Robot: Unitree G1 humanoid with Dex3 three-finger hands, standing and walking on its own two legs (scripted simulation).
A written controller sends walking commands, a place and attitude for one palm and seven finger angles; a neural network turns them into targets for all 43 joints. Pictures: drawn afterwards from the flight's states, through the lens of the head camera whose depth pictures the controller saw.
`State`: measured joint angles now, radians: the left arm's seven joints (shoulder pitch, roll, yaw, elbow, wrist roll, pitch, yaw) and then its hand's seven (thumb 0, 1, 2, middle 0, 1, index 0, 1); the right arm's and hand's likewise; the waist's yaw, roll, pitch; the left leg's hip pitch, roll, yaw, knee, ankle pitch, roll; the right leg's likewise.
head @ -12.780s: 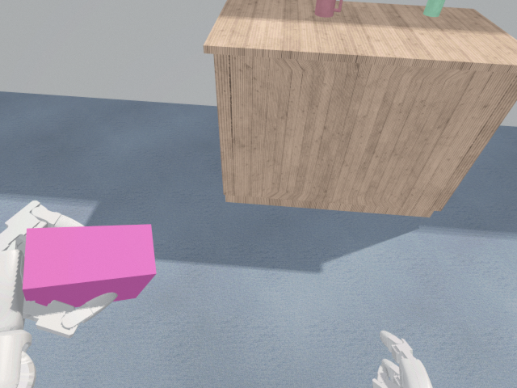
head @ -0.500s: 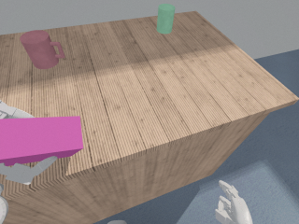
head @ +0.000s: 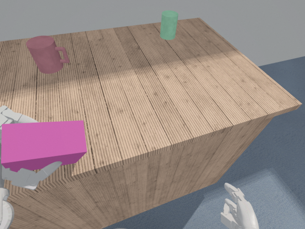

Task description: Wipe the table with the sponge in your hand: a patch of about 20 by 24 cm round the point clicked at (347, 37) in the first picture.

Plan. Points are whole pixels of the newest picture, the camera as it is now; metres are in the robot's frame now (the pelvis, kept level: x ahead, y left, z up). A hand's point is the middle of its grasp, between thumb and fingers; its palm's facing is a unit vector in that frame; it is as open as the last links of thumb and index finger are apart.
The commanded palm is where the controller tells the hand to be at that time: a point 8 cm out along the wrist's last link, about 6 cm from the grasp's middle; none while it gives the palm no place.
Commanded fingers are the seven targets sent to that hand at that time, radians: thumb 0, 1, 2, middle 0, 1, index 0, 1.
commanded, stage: look again from close up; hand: left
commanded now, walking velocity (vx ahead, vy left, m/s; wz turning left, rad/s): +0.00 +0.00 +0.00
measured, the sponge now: (57, 146) +0.24 +0.21 +0.15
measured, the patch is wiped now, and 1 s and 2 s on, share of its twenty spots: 0.05 0.05 0.05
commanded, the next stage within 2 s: come to a stop and stand still in 0.10 s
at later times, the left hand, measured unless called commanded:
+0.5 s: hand (28, 149) +0.22 +0.25 +0.17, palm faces +0.39 -0.85 -0.35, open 10.3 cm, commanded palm +0.16 +0.28 +0.18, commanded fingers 0.00 0.10 1.30 -1.20 -1.60 -1.20 -1.60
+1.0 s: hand (29, 142) +0.23 +0.26 +0.17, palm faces +0.41 -0.84 -0.35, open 10.3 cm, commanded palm +0.17 +0.28 +0.18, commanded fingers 0.00 0.10 1.30 -1.20 -1.60 -1.20 -1.60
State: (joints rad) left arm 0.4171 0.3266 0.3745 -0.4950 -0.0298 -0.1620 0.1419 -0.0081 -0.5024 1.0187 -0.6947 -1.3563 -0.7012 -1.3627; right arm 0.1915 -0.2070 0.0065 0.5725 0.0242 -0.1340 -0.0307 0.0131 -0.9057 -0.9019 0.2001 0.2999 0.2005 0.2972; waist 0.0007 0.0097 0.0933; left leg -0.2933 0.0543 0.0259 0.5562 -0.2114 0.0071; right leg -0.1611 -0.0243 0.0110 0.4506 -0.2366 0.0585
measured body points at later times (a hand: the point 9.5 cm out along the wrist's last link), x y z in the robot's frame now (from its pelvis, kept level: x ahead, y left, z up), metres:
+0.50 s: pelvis -0.01 +0.01 +0.00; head +0.01 +0.02 +0.45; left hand +0.19 +0.29 +0.19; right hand +0.17 -0.22 -0.07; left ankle +0.06 +0.11 -0.73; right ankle +0.01 -0.16 -0.73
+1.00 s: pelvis +0.01 +0.00 +0.00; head +0.04 +0.03 +0.45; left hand +0.21 +0.30 +0.19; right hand +0.20 -0.21 -0.07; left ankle +0.06 +0.11 -0.73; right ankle +0.01 -0.16 -0.73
